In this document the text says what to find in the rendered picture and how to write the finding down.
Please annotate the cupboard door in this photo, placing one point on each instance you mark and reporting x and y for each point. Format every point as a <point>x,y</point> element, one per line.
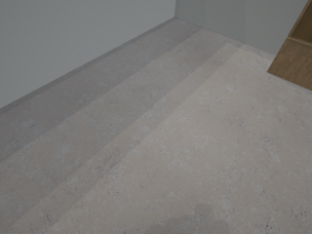
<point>303,30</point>

